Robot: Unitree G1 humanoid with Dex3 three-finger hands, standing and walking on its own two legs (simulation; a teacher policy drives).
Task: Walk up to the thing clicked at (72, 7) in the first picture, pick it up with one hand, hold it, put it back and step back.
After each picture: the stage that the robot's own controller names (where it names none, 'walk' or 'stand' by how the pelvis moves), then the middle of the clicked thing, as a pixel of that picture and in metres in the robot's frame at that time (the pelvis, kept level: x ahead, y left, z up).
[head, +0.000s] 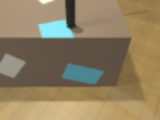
stand; (70, 10) +1.01 +0.10 -0.05
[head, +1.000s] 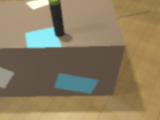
walk; (57, 18) +0.90 +0.20 -0.03
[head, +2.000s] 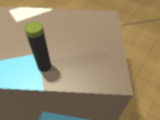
walk; (39, 49) +0.54 +0.23 -0.02
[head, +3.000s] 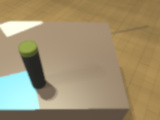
stand; (34, 67) +0.48 +0.22 -0.05
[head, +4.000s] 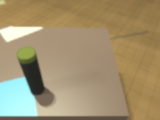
stand; (32, 73) +0.46 +0.23 -0.05
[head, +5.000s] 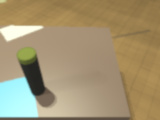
stand; (33, 74) +0.45 +0.23 -0.05
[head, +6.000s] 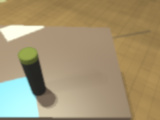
stand; (34, 74) +0.45 +0.22 -0.05
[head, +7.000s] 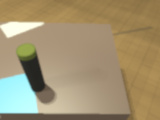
rise first; (32, 70) +0.46 +0.24 -0.04
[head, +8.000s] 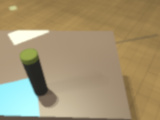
go down; (35, 74) +0.46 +0.24 -0.05
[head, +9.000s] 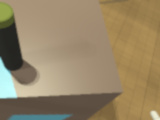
go down; (7, 42) +0.47 +0.22 +0.03
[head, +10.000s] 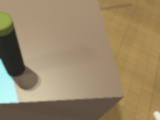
approach; (8, 49) +0.46 +0.23 +0.03
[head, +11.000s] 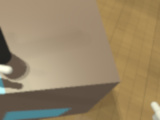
close; out of the picture +0.48 +0.24 +0.06
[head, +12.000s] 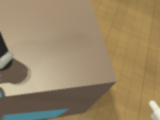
lift; out of the picture +0.47 +0.23 +0.06
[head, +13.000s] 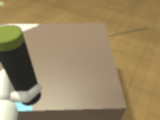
lift; (20, 71) +0.33 +0.18 +0.15
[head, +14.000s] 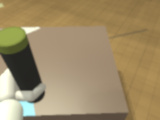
hold; (25, 71) +0.33 +0.18 +0.15
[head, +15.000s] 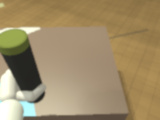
hold; (25, 72) +0.33 +0.18 +0.14
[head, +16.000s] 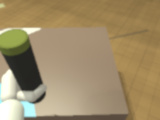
crouch; (26, 72) +0.33 +0.18 +0.14
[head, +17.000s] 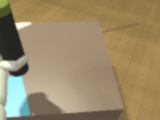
crouch; (8, 42) +0.43 +0.22 +0.16
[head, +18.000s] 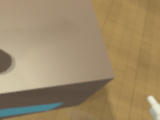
lower; out of the picture +0.49 +0.26 +0.05
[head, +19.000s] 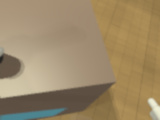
lower; out of the picture +0.48 +0.24 +0.06
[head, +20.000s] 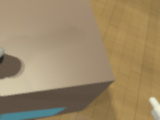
lower; out of the picture +0.48 +0.24 +0.06
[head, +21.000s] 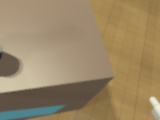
lower; out of the picture +0.49 +0.24 +0.07
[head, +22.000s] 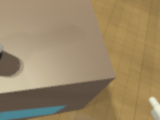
loosen; out of the picture +0.49 +0.24 +0.07
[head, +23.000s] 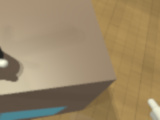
withdraw; out of the picture +0.48 +0.24 +0.06
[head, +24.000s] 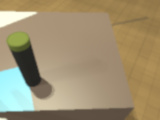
sink last; (26, 63) +0.46 +0.22 +0.00
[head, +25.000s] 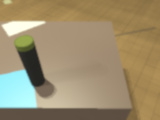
stand; (31, 63) +0.48 +0.25 +0.00
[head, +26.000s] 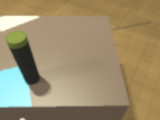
stand; (25, 60) +0.48 +0.25 +0.01
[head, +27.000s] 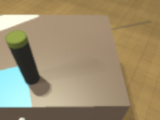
stand; (25, 60) +0.47 +0.25 +0.01
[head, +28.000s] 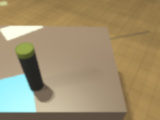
stand; (31, 69) +0.48 +0.24 -0.04
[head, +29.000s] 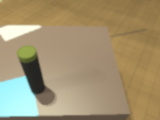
stand; (33, 72) +0.46 +0.22 -0.05
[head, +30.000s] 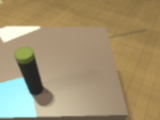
stand; (30, 73) +0.46 +0.23 -0.05
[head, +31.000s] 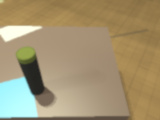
walk; (32, 73) +0.46 +0.23 -0.05
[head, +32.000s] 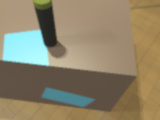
walk; (46, 23) +0.62 +0.18 -0.01
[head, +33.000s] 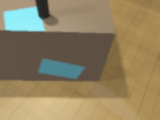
walk; out of the picture +0.87 +0.25 -0.03
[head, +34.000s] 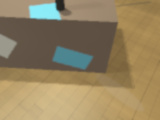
stand; out of the picture +1.11 +0.22 -0.02
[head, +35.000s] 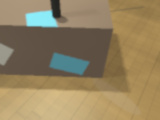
stand; (55, 0) +1.10 +0.22 -0.05
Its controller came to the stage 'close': yes
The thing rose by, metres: 0.20
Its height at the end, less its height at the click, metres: +0.00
